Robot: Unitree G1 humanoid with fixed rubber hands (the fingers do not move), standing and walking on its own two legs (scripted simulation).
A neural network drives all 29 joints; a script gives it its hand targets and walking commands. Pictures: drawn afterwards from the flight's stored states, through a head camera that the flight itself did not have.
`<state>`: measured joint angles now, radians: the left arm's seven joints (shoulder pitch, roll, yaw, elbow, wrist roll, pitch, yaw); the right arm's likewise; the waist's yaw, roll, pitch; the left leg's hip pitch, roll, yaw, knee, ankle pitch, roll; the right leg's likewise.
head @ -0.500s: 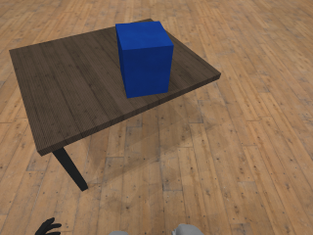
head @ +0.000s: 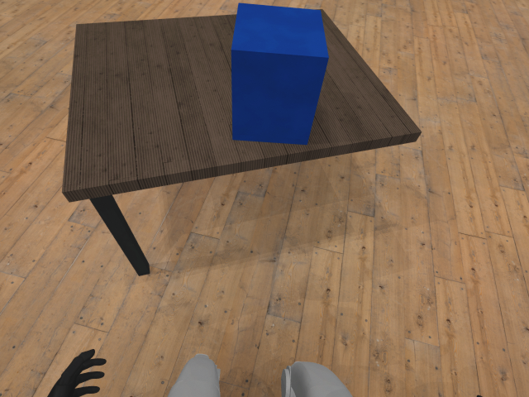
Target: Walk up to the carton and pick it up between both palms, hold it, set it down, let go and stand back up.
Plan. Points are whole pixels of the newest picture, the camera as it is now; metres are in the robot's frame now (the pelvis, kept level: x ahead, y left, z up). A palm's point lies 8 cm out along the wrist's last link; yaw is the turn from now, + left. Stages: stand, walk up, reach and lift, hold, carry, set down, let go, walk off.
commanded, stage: walk up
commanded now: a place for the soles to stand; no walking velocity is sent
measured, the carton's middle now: (274, 77) +0.82 +0.01 -0.01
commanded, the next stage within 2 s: none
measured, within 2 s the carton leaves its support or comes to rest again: neither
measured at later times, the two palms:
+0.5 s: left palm out of the picture +0.07 +0.23 -0.12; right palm (512, 368) +0.18 -0.39 -0.09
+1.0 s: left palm out of the picture +0.04 +0.22 -0.11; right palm (493, 344) +0.22 -0.39 -0.11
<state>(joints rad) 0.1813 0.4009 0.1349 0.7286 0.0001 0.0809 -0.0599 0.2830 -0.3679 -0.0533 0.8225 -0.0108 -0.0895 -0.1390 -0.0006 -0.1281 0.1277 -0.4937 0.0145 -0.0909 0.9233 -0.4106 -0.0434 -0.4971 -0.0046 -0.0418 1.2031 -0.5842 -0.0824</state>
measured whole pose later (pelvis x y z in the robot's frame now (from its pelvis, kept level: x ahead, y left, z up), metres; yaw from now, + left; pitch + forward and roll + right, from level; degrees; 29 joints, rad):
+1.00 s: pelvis +0.03 -0.11 -0.01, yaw +16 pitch -2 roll +1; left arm 0.18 0.41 0.09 0.81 0.00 -0.01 -0.01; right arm 0.13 -0.38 -0.05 0.90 -0.01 -0.06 -0.09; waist 0.00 -0.03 0.15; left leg -0.56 0.00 -0.11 1.05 -0.46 -0.05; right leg -0.45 -0.04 -0.04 1.09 -0.61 -0.01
